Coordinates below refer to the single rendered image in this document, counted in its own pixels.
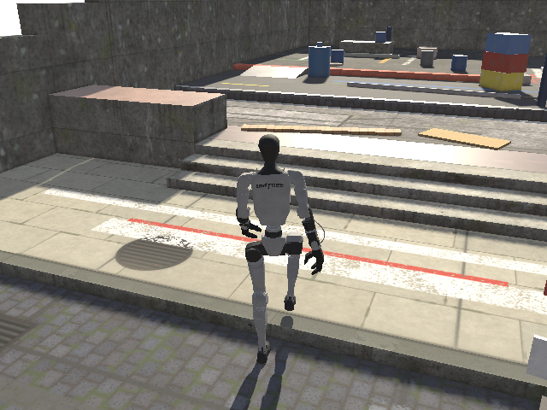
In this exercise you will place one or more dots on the robot right forearm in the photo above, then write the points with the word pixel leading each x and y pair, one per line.
pixel 311 232

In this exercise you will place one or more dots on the robot left thigh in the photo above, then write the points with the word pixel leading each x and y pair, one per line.
pixel 255 259

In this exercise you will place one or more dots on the robot right upper arm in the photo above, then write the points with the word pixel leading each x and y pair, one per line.
pixel 301 193

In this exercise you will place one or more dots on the robot left upper arm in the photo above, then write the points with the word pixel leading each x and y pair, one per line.
pixel 244 181

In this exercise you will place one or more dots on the robot left forearm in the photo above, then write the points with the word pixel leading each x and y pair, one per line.
pixel 244 223

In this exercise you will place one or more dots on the left robot hand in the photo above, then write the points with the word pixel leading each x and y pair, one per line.
pixel 252 227

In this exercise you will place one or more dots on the right robot hand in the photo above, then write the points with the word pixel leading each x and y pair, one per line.
pixel 318 254

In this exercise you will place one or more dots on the left robot foot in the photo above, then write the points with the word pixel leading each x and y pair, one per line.
pixel 262 356

